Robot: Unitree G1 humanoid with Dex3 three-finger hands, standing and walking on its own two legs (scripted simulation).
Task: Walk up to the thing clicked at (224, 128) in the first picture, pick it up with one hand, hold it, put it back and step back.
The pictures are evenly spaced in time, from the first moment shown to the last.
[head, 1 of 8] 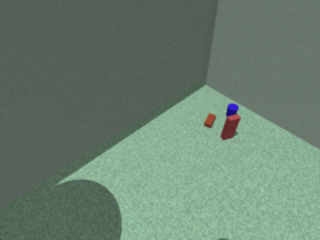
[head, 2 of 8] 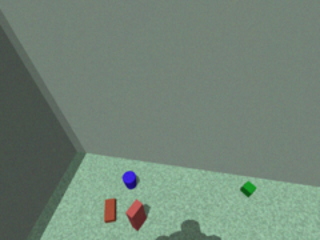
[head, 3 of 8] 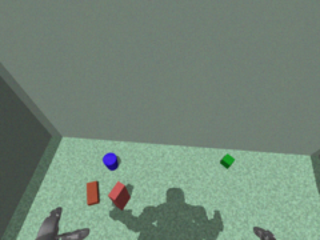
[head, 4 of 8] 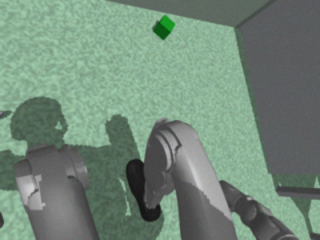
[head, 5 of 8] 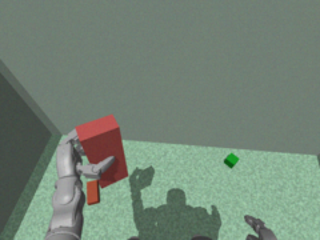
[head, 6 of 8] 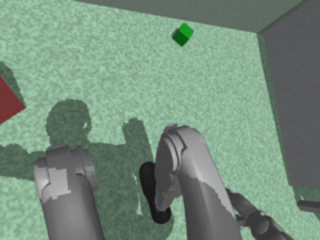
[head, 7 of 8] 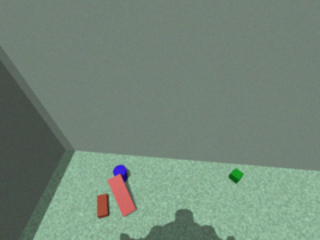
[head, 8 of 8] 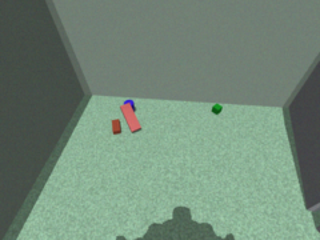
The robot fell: no
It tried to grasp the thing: yes
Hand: left
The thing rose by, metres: 0.63
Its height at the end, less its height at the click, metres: -0.04
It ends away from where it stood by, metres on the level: 0.12
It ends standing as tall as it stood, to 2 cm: no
